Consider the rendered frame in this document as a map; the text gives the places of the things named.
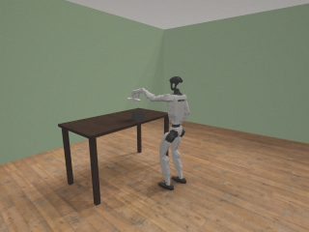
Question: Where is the robot left hand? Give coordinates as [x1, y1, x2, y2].
[131, 89, 140, 99]

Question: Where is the robot head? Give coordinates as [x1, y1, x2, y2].
[169, 76, 183, 96]

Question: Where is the right robot forearm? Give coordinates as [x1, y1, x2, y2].
[179, 115, 188, 125]

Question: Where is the table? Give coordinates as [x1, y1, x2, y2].
[58, 107, 169, 206]

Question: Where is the robot right upper arm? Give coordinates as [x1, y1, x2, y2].
[183, 94, 190, 116]

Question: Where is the pot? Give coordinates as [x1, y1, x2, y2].
[131, 110, 145, 121]

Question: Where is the robot left upper arm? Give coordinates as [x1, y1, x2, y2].
[150, 94, 174, 102]

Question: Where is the robot left foot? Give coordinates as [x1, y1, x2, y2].
[158, 182, 174, 190]

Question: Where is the left robot forearm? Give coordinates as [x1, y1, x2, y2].
[138, 88, 155, 99]

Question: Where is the lid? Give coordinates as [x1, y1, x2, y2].
[127, 98, 141, 102]

